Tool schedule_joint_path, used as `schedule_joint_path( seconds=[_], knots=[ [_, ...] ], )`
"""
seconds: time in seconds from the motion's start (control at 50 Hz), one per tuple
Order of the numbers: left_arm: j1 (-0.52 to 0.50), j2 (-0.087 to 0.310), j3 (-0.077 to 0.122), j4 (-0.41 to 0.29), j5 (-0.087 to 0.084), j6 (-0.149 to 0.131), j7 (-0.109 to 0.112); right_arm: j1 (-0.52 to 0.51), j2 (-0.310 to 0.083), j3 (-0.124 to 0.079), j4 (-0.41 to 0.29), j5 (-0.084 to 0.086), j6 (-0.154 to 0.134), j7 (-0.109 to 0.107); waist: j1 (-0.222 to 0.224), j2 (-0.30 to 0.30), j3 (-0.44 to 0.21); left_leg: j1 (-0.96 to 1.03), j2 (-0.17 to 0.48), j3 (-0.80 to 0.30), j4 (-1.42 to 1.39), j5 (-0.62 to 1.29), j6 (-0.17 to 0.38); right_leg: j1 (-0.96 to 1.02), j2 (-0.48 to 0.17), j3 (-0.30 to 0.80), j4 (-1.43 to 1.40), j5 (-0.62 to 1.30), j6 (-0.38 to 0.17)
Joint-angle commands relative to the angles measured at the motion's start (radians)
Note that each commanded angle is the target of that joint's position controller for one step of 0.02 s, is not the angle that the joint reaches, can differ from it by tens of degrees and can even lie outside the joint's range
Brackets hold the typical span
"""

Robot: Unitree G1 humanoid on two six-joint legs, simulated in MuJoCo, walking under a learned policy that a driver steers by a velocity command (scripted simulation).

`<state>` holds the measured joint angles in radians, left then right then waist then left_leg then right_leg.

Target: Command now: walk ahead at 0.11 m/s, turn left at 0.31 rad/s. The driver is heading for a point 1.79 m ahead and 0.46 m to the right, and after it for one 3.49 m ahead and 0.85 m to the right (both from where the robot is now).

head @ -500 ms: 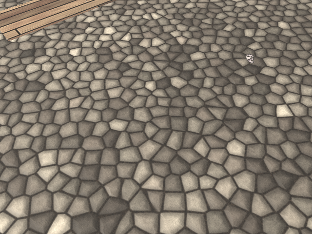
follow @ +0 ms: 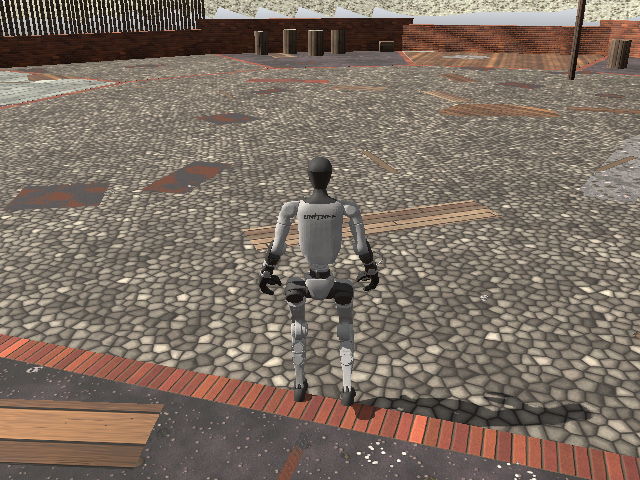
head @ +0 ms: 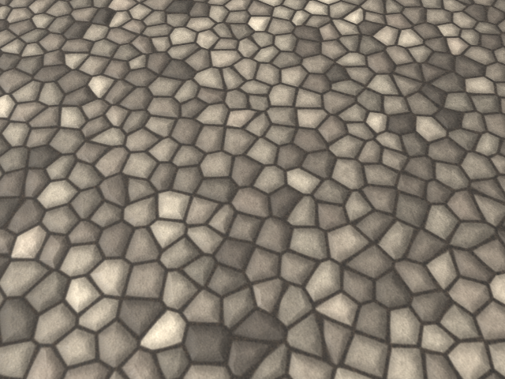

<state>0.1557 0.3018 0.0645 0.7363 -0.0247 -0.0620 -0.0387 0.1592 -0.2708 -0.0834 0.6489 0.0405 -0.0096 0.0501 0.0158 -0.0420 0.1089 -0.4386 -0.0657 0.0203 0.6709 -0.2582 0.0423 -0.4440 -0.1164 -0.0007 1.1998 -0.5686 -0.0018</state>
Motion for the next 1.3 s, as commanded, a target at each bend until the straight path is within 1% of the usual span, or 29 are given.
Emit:
schedule_joint_path(
  seconds=[0.02,0.04,0.06,0.08,0.1,0.14,0.2,0.24,0.26,0.28,0.3,0.32,0.34,0.36,0.38,0.4,0.42,0.44,0.48,0.5,0.52,0.58,0.62,0.64,0.66,0.68,0.7,0.88,1.3],
  knots=[
    [0.09,0.087,0.023,-0.021,0.023,0.0,-0.008,-0.05,-0.162,-0.048,-0.058,-0.039,-0.011,-0.024,0.031,0.032,-0.209,0.158,0.261,-0.354,-0.23,0.171,0.166,-0.047,0.02,-0.05,-0.132,0.212,-0.005],
    [0.066,0.097,0.029,-0.015,0.027,-0.008,-0.014,-0.008,-0.163,-0.046,-0.045,-0.035,-0.027,-0.039,-0.004,0.039,-0.19,0.175,0.249,-0.342,-0.252,-0.007,0.153,-0.117,0.023,-0.001,-0.167,0.404,-0.009],
    [0.03,0.095,0.025,-0.032,0.027,-0.015,-0.018,-0.007,-0.17,-0.046,-0.028,-0.027,-0.04,-0.054,-0.014,0.102,-0.169,0.177,0.248,-0.343,-0.26,-0.055,0.15,-0.156,0.019,0.017,-0.227,0.503,-0.016],
    [-0.055,0.084,0.01,-0.073,0.025,-0.029,-0.018,-0.018,-0.165,-0.042,-0.021,-0.013,-0.046,-0.078,-0.033,0.111,-0.112,0.105,0.198,-0.277,-0.268,-0.135,0.124,-0.145,0.025,0.021,-0.413,0.697,-0.01],
    [-0.105,0.06,-0.002,-0.085,0.028,-0.04,-0.024,-0.03,-0.149,-0.037,-0.009,-0.016,-0.044,-0.095,-0.039,0.116,-0.097,0.045,0.141,-0.195,-0.252,-0.118,0.097,-0.036,0.062,0.0,-0.561,0.83,-0.008],
    [-0.079,0.074,0.002,-0.069,0.023,-0.047,-0.038,-0.013,-0.129,-0.036,0.031,-0.03,-0.047,-0.124,-0.02,0.14,-0.132,-0.022,0.127,-0.142,-0.194,-0.111,0.089,0.14,0.082,0.033,-0.605,1.054,0.005],
    [0.016,0.098,0.004,-0.042,-0.003,-0.023,-0.035,-0.034,-0.05,-0.016,0.047,-0.029,-0.059,-0.137,0.026,0.122,-0.094,-0.013,0.154,-0.146,-0.025,-0.162,0.069,0.156,0.028,0.107,-0.653,1.05,0.017],
    [0.127,0.084,0.004,0.011,-0.004,-0.017,-0.036,-0.03,-0.027,-0.011,0.069,-0.028,-0.056,-0.138,0.068,0.066,-0.093,0.058,0.158,-0.115,0.171,-0.119,0.038,0.184,-0.004,0.106,-0.802,1.059,0.002],
    [0.262,0.077,0.008,0.066,-0.003,-0.021,-0.036,-0.026,-0.018,-0.013,0.087,-0.027,-0.05,-0.134,0.132,-0.008,-0.131,0.025,0.086,-0.038,0.414,-0.207,0.008,0.316,-0.008,0.096,-0.874,1.123,-0.042],
    [0.364,0.074,0.007,0.121,0.023,-0.025,-0.035,0.024,0.017,-0.009,0.112,-0.041,-0.045,-0.121,0.166,-0.169,-0.19,-0.088,-0.04,0.102,0.743,-0.447,-0.044,0.491,-0.006,0.053,-0.814,1.353,-0.062],
    [0.219,0.071,-0.025,0.085,0.056,-0.039,-0.038,0.194,0.019,-0.012,0.1,-0.03,-0.031,-0.109,-0.017,-0.312,-0.125,-0.228,-0.03,-0.085,0.788,-0.462,-0.034,0.448,-0.081,0.189,-0.723,1.464,-0.051],
    [0.116,0.073,-0.012,0.054,0.045,-0.038,-0.031,0.282,-0.022,-0.015,0.136,-0.014,-0.029,-0.101,-0.061,-0.366,-0.121,-0.315,-0.002,-0.171,0.822,-0.395,-0.044,0.442,-0.134,0.275,-0.682,1.501,-0.104],
    [0.091,0.067,-0.01,0.039,0.047,-0.027,-0.027,0.274,-0.063,-0.022,0.156,-0.01,-0.025,-0.104,-0.052,-0.257,-0.175,-0.347,0.017,-0.203,0.878,-0.331,-0.042,0.432,-0.163,0.31,-0.679,1.359,-0.141],
    [0.078,0.064,-0.009,0.031,0.047,-0.012,-0.021,0.246,-0.076,-0.027,0.156,-0.017,-0.011,-0.114,-0.055,-0.104,-0.248,-0.315,0.038,-0.222,0.912,-0.267,-0.038,0.382,-0.171,0.343,-0.693,1.224,-0.139],
    [-0.002,0.154,0.01,0.03,0.072,0.005,0.0,0.21,-0.068,-0.019,0.109,-0.002,0.009,-0.12,-0.112,-0.137,-0.293,-0.281,0.098,-0.214,0.867,-0.162,-0.041,0.25,-0.285,0.578,-0.837,0.771,-0.228],
    [-0.088,0.113,-0.004,-0.009,0.082,0.01,0.027,0.125,-0.109,-0.021,0.088,-0.007,0.028,-0.132,-0.094,-0.06,-0.239,-0.247,0.146,-0.277,0.748,-0.076,-0.075,0.137,-0.302,0.609,-0.868,0.644,-0.272],
    [-0.077,0.072,-0.017,0.009,0.079,0.016,0.048,0.081,-0.127,-0.028,0.093,-0.026,0.045,-0.135,-0.076,-0.023,-0.2,-0.2,0.142,-0.255,0.639,-0.018,-0.098,0.088,-0.211,0.492,-0.869,0.557,-0.249],
    [-0.043,0.051,-0.024,0.029,0.075,0.021,0.057,0.095,-0.094,-0.025,0.109,-0.042,0.055,-0.135,-0.07,-0.047,-0.215,-0.159,0.146,-0.216,0.553,-0.021,-0.116,0.093,-0.145,0.42,-0.876,0.437,-0.226],
    [-0.002,0.025,-0.023,0.051,0.04,0.035,0.072,0.055,-0.025,-0.003,0.108,-0.052,0.052,-0.13,-0.025,-0.081,-0.205,-0.095,0.161,-0.161,0.238,-0.014,-0.131,0.139,-0.046,0.309,-0.897,0.245,-0.162],
    [0.032,0.026,-0.02,0.064,0.038,0.04,0.077,0.022,0.008,0.009,0.109,-0.047,0.047,-0.125,0.004,-0.101,-0.2,-0.009,0.142,-0.123,0.124,-0.04,-0.136,0.124,-0.02,0.271,-0.908,0.228,-0.14],
    [0.07,0.035,-0.014,0.08,0.043,0.045,0.077,0.013,0.014,0.012,0.119,-0.041,0.044,-0.119,0.021,-0.099,-0.203,0.056,0.116,-0.092,0.064,-0.073,-0.142,0.125,-0.016,0.262,-0.914,0.21,-0.134],
    [0.062,0.009,-0.017,0.09,0.042,0.048,0.065,0.061,0.003,0.006,0.167,-0.037,0.03,-0.104,-0.007,-0.053,-0.145,0.167,0.107,-0.081,-0.147,0.033,-0.113,0.126,-0.03,0.282,-0.922,0.189,-0.129],
    [0.09,-0.019,-0.023,0.112,0.035,0.038,0.055,0.099,-0.015,0.005,0.191,-0.061,0.019,-0.1,-0.024,-0.001,-0.14,0.274,0.159,-0.136,-0.217,0.17,-0.088,0.114,-0.006,0.269,-0.893,0.272,-0.086],
    [0.121,-0.018,-0.018,0.116,0.041,0.031,0.048,0.112,-0.059,-0.004,0.203,-0.057,0.016,-0.099,0.005,0.062,-0.15,0.319,0.182,-0.146,-0.172,0.225,-0.075,0.095,0.033,0.235,-0.884,0.306,-0.061],
    [0.112,0.0,-0.007,0.116,0.033,0.03,0.046,0.114,-0.063,-0.013,0.225,-0.047,0.014,-0.094,0.003,0.096,-0.139,0.269,0.153,-0.121,-0.158,0.148,-0.069,0.13,0.062,0.181,-0.891,0.35,-0.05],
    [0.067,-0.002,-0.007,0.114,0.033,0.033,0.047,0.116,-0.023,-0.006,0.234,-0.048,0.009,-0.092,-0.021,0.081,-0.133,0.239,0.145,-0.121,-0.188,0.135,-0.077,0.172,0.072,0.158,-0.867,0.355,-0.054],
    [0.047,-0.022,-0.009,0.108,0.032,0.038,0.05,0.108,-0.017,-0.004,0.245,-0.05,0.004,-0.092,-0.018,0.093,-0.133,0.229,0.146,-0.121,-0.206,0.153,-0.085,0.194,0.083,0.136,-0.845,0.391,-0.062],
    [0.055,-0.022,0.005,0.146,0.028,0.066,0.056,0.102,-0.039,-0.005,0.315,-0.041,-0.018,-0.095,-0.009,0.069,-0.132,0.228,0.129,-0.104,-0.208,0.232,-0.078,0.29,0.112,0.078,-0.758,0.605,-0.058],
    [0.065,-0.013,0.006,0.245,0.022,0.075,0.072,0.094,-0.015,0.011,0.423,-0.04,-0.007,-0.098,-0.016,0.053,-0.071,0.246,0.097,-0.075,-0.241,0.165,-0.071,0.291,0.11,0.072,-0.767,0.529,-0.03]
  ],
)
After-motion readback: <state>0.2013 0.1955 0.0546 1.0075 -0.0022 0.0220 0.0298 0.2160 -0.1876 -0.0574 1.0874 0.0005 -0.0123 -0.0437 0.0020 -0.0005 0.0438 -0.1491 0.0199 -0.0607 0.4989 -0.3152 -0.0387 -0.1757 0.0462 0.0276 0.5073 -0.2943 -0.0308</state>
